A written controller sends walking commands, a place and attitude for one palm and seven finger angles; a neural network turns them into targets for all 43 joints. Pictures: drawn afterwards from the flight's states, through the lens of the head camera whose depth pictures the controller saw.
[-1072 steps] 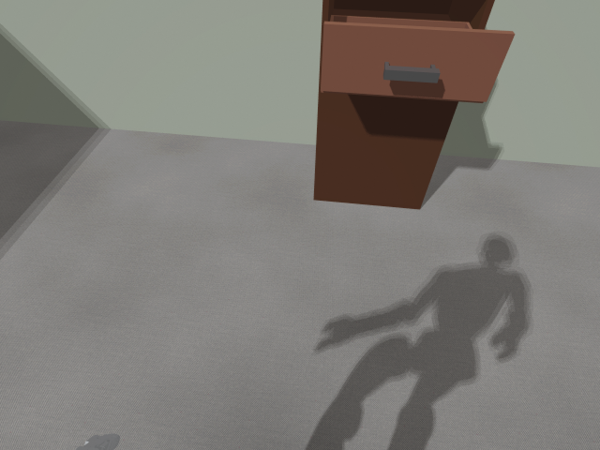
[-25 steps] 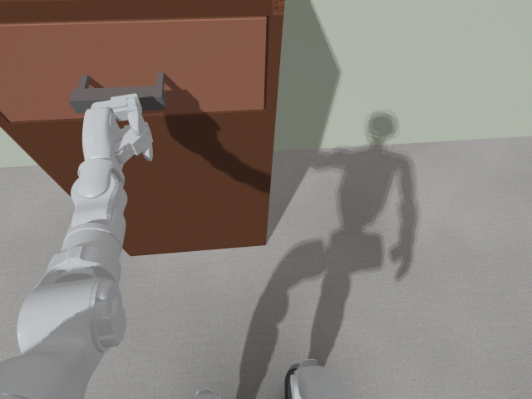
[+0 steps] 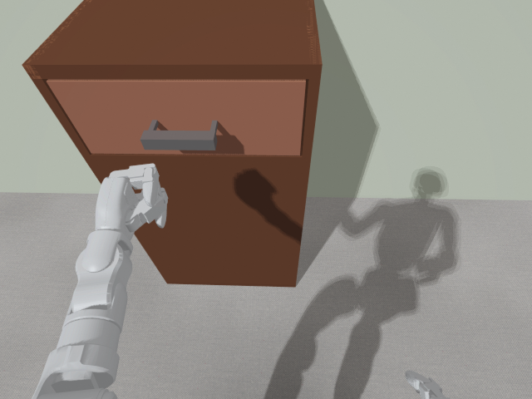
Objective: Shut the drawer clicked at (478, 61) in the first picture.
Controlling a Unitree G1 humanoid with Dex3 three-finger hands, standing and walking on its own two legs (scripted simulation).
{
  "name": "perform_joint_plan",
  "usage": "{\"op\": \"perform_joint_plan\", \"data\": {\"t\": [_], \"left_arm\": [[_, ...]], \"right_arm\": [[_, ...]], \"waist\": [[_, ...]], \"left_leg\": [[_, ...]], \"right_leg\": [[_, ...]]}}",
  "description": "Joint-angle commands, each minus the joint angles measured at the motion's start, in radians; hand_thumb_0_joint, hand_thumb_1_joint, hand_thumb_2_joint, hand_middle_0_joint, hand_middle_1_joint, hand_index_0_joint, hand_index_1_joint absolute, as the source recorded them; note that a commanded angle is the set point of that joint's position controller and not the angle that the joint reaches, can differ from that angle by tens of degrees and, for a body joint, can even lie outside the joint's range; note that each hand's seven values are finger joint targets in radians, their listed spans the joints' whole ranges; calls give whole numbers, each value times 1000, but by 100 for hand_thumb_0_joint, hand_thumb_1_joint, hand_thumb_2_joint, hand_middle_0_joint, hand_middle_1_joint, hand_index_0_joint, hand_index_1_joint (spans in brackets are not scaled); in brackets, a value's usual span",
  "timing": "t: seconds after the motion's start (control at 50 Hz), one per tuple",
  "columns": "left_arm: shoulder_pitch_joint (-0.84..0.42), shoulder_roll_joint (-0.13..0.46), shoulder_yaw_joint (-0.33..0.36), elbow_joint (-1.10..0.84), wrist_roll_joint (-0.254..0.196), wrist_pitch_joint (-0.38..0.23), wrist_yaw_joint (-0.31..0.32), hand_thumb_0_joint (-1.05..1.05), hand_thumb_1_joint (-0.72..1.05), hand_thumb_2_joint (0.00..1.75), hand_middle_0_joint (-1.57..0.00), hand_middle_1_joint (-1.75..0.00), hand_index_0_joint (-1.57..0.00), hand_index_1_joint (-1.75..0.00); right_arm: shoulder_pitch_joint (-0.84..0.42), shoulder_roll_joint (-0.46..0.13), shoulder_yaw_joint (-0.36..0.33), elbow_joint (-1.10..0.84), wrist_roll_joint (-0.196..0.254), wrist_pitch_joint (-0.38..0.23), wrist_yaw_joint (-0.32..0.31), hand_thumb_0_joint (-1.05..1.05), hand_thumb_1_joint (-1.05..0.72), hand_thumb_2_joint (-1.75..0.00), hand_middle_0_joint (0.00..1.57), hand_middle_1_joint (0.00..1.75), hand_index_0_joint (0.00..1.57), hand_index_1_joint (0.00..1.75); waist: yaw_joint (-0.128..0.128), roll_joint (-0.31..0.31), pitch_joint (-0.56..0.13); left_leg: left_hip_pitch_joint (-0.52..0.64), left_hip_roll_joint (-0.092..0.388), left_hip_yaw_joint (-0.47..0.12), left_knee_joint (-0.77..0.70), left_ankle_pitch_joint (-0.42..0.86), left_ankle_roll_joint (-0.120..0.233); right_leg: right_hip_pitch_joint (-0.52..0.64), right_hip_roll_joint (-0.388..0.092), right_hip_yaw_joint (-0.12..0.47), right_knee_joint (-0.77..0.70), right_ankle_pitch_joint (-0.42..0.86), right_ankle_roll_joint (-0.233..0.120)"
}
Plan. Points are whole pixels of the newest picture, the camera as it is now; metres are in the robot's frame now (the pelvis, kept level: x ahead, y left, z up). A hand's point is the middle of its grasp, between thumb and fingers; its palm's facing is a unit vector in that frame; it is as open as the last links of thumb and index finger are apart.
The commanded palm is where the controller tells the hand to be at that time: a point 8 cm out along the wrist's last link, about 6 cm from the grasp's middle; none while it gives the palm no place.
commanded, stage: draw the hand back to the body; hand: left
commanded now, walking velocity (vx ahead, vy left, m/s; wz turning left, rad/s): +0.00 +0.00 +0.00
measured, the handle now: (182, 132) +0.57 +0.18 +0.06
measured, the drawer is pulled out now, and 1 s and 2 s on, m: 0.00 0.00 0.00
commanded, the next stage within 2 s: step back with the hand held close in 1.02 s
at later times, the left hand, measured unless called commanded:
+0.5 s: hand (77, 271) +0.24 +0.21 +0.15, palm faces +0.29 -0.91 -0.29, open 3.3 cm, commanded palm +0.20 +0.26 +0.16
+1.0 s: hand out of the picture +0.16 +0.26 +0.18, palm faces +0.46 -0.79 -0.40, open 3.3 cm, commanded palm +0.12 +0.29 +0.19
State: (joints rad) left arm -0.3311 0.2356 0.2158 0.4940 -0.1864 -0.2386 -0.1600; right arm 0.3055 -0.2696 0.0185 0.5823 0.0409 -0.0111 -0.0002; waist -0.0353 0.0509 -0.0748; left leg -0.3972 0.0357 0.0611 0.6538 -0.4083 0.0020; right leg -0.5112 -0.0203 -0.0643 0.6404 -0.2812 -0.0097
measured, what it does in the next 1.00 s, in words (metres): stands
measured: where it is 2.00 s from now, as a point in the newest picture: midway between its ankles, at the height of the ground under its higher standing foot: outside the picture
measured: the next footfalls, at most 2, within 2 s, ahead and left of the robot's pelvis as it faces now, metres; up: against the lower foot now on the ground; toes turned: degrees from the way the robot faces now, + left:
none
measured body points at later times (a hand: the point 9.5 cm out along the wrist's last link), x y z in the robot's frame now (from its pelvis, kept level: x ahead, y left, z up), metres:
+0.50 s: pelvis -0.01 +0.01 +0.02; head -0.01 -0.02 +0.47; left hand +0.22 +0.26 +0.16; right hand +0.18 -0.21 -0.07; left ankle -0.05 +0.11 -0.72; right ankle +0.02 -0.11 -0.72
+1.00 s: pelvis -0.01 +0.01 +0.02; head -0.03 -0.02 +0.47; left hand +0.13 +0.30 +0.21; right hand +0.18 -0.21 -0.07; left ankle -0.05 +0.11 -0.72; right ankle +0.02 -0.11 -0.72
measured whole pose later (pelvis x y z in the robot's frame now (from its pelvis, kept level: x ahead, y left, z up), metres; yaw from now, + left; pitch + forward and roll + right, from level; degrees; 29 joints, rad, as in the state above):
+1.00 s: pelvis -0.01 +0.01 +0.02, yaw +1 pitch -5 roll -1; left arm 0.52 0.31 0.30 -0.47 -0.04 -0.11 0.12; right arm 0.21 -0.24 0.02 0.64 -0.01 -0.14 -0.07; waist 0.09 0.08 0.03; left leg -0.03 0.01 0.05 0.43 -0.31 0.01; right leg -0.13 -0.03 -0.08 0.42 -0.20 0.01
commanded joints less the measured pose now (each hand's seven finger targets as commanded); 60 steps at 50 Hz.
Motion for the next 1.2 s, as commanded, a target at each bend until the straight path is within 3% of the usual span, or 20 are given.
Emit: {"op": "perform_joint_plan", "data": {"t": [0.0,0.06,0.12,0.14,0.16,0.18,0.22,0.24,0.32,0.4,0.46,0.68,0.82,0.9,0.98,1.04,1.12,1.14,1.16,1.18], "left_arm": [[-273,188,42,-338,-35,-38,-26,0,90,90,-140,-160,-140,-160],[-216,145,1,-381,-50,-8,-52,0,90,90,-140,-160,-140,-160],[-127,161,25,-437,-60,38,-67,0,90,90,-140,-160,-140,-160],[-70,227,-10,-577,40,30,45,0,90,90,-140,-160,-140,-160],[4,174,-33,-584,60,42,102,0,90,90,-140,-160,-140,-160],[52,148,-57,-603,74,53,138,0,90,90,-140,-160,-140,-160],[85,170,-38,-656,98,67,186,0,90,90,-140,-160,-140,-160],[106,188,-24,-671,105,73,201,0,90,90,-140,-160,-140,-160],[168,188,-15,-805,130,73,237,0,90,90,-140,-160,-140,-160],[247,188,-11,-874,138,75,255,0,90,90,-140,-160,-140,-160],[347,185,1,-911,140,78,259,0,90,90,-140,-160,-140,-160],[672,244,142,-1119,135,72,270,0,90,90,-140,-160,-140,-160],[813,269,211,-1193,135,62,287,0,90,90,-140,-160,-140,-160],[754,225,156,-1153,142,67,286,0,90,90,-140,-160,-140,-160],[745,239,170,-1147,144,64,294,0,90,90,-140,-160,-140,-160],[744,255,181,-1176,146,63,295,0,90,90,-140,-160,-140,-160],[773,250,190,-1177,142,64,293,0,90,90,-140,-160,-140,-160],[587,408,368,-1248,136,4,299,0,90,90,-140,-160,-140,-160],[696,344,326,-1158,138,-4,291,0,90,90,-140,-160,-140,-160],[802,275,274,-1104,138,3,279,0,90,90,-140,-160,-140,-160]], "right_arm": [[-52,-111,-37,-129,10,-82,-24,0,-90,-90,20,30,20,30],[-93,-107,-27,-139,17,-115,-31,0,-90,-90,20,30,20,30],[-127,-108,-21,-153,20,-139,-37,0,-90,-90,20,30,20,30],[-153,-101,-33,-137,4,-127,-46,0,-90,-90,20,30,20,30],[-168,-89,-27,-143,0,-125,-51,0,-90,-90,20,30,20,30],[-180,-87,-22,-136,-1,-121,-54,0,-90,-90,20,30,20,30],[-192,-84,-19,-129,-7,-112,-61,0,-90,-90,20,30,20,30],[-194,-88,-20,-122,-14,-107,-64,0,-90,-90,20,30,20,30],[-215,-69,-13,-127,-22,-109,-68,0,-90,-90,20,30,20,30],[-230,-66,-11,-122,-30,-116,-69,0,-90,-90,20,30,20,30],[-232,-68,-14,-120,-37,-122,-68,0,-90,-90,20,30,20,30],[-224,-64,-31,-120,-47,-143,-56,0,-90,-90,20,30,20,30],[-219,-58,-38,-119,-41,-171,-66,0,-90,-90,20,30,20,30],[-212,-66,-38,-99,-42,-179,-72,0,-90,-90,20,30,20,30],[-215,-63,-37,-97,-45,-190,-80,0,-90,-90,20,30,20,30],[-221,-65,-34,-99,-46,-198,-80,0,-90,-90,20,30,20,30],[-218,-56,-32,-100,-49,-199,-74,0,-90,-90,20,30,20,30],[-203,-67,-19,-151,-41,-172,-73,0,-90,-90,20,30,20,30],[-200,-56,-33,-116,-47,-158,-76,0,-90,-90,20,30,20,30],[-192,-64,-42,-119,-48,-142,-72,0,-90,-90,20,30,20,30]], "waist": [[2,-6,-293],[6,-34,-229],[27,-52,-201],[59,-63,-161],[45,-74,-110],[50,-72,-83],[50,-58,-72],[52,-91,-66],[59,5,-87],[63,23,-42],[69,-17,-28],[96,1,-12],[107,3,29],[86,-15,102],[97,-18,82],[104,27,58],[108,8,45],[61,57,161],[59,-54,137],[54,-96,107]], "left_leg": [[57,-33,-22,-106,347,19],[79,-30,-36,-137,309,18],[84,-33,-40,-158,292,17],[123,-35,-30,-193,294,28],[136,-32,-32,-219,270,26],[146,-28,-37,-235,264,25],[177,-25,-34,-259,267,26],[183,-24,-34,-268,270,30],[257,-28,-32,-302,317,25],[279,-26,-42,-330,309,21],[282,-23,-46,-337,332,22],[267,-15,-47,-310,431,14],[257,-7,-49,-305,389,12],[248,-8,-51,-313,299,21],[247,-12,-53,-316,269,24],[250,-14,-57,-314,298,18],[247,-13,-52,-311,342,14],[157,-5,-66,-315,233,32],[147,-1,-66,-287,208,37],[175,-2,-60,-270,228,38]], "right_leg": [[356,11,30,-54,386,-12],[339,11,18,-77,325,-13],[358,5,13,-91,305,-13],[373,-10,40,-150,246,-17],[362,-7,36,-177,210,-13],[373,-9,33,-191,197,-14],[397,-7,33,-212,194,-14],[414,-4,36,-229,197,-12],[463,-6,33,-250,226,-16],[470,2,28,-276,197,-17],[487,4,26,-281,210,-15],[516,2,31,-264,290,-11],[479,5,32,-265,240,-11],[419,4,32,-287,150,-10],[435,0,36,-289,123,-11],[461,3,41,-280,155,-15],[483,3,41,-271,206,-14],[394,-38,154,-312,231,-20],[379,-62,157,-334,236,-24],[368,-75,167,-341,244,-26]]}}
